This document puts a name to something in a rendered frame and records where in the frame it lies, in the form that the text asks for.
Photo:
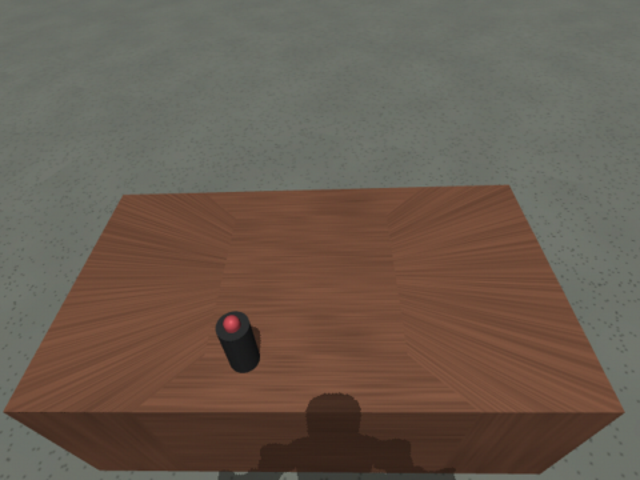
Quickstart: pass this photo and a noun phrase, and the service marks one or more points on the bottle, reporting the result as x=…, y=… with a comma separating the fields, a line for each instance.
x=237, y=339

